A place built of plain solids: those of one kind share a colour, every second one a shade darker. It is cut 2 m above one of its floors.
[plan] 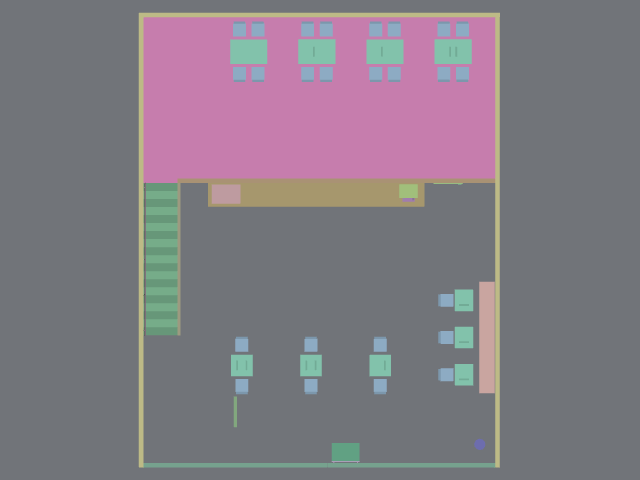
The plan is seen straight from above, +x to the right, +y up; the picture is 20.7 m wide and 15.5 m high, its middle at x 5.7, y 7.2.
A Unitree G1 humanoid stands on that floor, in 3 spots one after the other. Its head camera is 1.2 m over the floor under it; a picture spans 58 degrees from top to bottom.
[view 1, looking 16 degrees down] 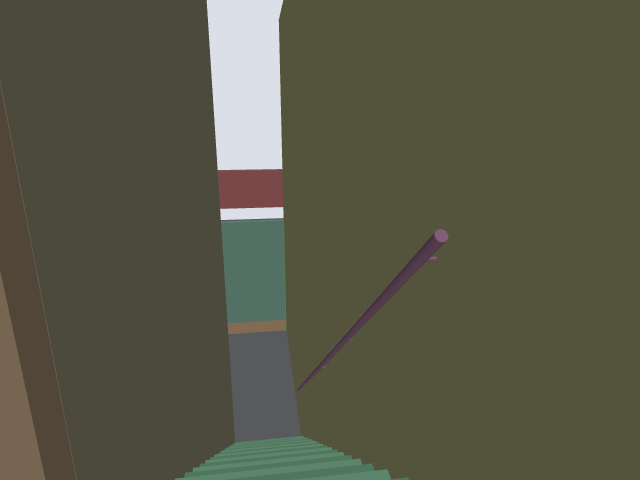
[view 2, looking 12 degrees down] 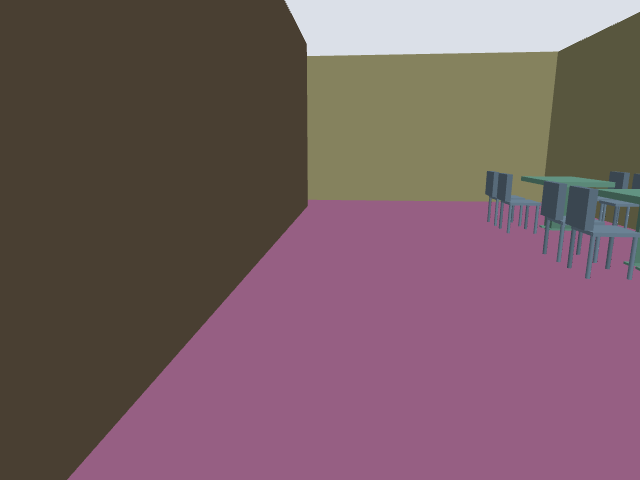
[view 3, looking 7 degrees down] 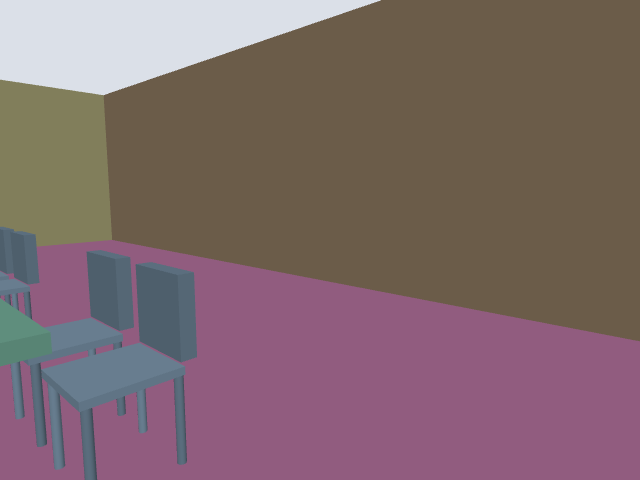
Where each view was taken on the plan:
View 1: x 0.55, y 10.14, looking -98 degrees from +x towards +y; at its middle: wall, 4.12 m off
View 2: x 10.16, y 10.24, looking -175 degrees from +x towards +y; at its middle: upper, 5.77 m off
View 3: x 1.30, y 13.29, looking -48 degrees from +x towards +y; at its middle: entrance_wall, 5.56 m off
